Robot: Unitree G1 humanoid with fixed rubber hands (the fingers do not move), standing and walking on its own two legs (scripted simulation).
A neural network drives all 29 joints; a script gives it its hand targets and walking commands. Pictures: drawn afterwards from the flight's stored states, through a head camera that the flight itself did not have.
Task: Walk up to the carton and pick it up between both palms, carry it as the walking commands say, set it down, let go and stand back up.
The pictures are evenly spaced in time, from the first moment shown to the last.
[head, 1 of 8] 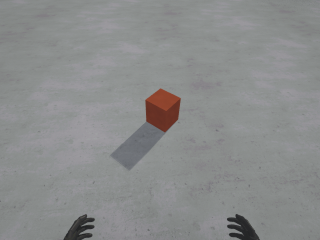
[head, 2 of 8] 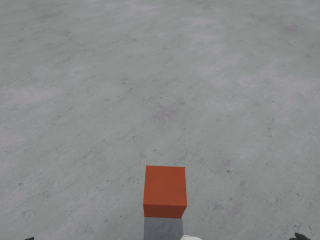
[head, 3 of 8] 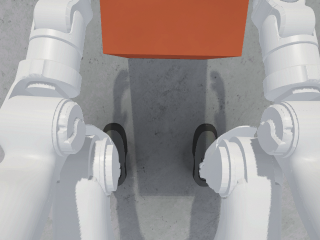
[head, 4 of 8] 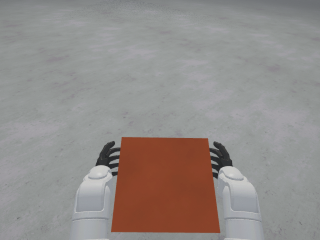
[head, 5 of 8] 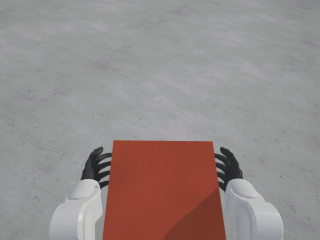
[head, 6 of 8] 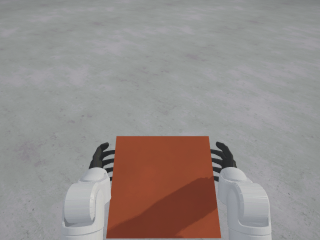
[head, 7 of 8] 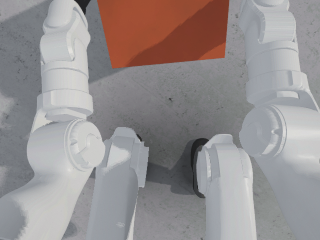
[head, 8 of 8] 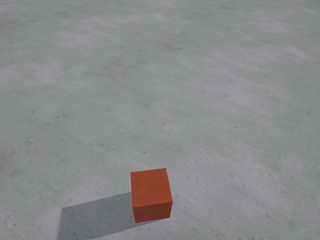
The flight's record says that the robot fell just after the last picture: no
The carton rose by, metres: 0.67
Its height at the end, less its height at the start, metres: +0.00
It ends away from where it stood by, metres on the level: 1.72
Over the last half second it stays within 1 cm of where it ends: yes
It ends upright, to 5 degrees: yes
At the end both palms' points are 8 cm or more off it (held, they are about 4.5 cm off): yes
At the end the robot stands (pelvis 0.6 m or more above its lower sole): yes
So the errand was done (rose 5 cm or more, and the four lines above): yes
